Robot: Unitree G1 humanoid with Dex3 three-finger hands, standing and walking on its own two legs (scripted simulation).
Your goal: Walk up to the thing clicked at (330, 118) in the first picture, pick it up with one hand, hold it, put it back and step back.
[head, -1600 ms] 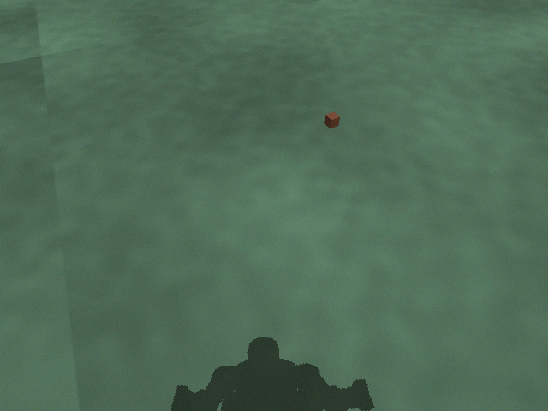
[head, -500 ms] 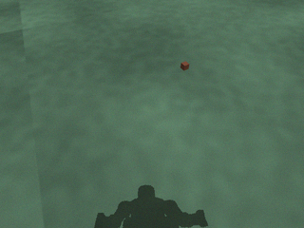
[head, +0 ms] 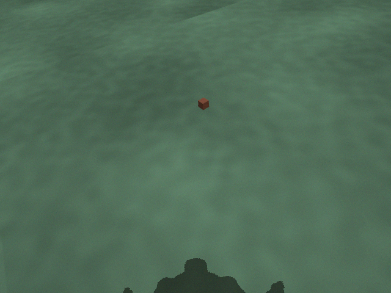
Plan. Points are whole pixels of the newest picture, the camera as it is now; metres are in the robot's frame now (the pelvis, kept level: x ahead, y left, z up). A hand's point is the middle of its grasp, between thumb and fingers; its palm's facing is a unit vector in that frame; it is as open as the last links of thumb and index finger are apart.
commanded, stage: walk up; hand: left
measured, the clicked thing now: (203, 103) +1.67 +0.05 -0.73
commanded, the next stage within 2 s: none
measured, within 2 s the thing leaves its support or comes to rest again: neither
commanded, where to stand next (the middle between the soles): +1.30 -0.12 m, yaw -9 degrees
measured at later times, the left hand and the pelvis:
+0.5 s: hand (110, 211) +0.36 +0.30 -0.14, palm faces -0.17 -0.93 -0.34, open 7.4 cm; pelvis +0.27 +0.03 +0.01, yaw -7 degrees
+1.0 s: hand (159, 132) +0.66 +0.18 -0.10, palm faces -0.16 -0.91 -0.38, open 7.4 cm; pelvis +0.52 -0.06 +0.02, yaw -10 degrees
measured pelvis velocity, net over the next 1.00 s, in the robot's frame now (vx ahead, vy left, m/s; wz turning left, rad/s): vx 0.52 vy -0.06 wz -0.18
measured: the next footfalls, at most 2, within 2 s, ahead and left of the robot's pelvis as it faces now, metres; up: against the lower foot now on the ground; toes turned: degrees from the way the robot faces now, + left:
left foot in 0.32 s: +0.36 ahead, +0.14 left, +0.00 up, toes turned +2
right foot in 0.78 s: +0.58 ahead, -0.16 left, +0.00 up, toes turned -13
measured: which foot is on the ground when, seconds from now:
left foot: up 0.00-0.30, down 0.32-0.82, up 0.84-1.00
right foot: down 0.00-0.36, up 0.38-0.76, down 0.78-1.00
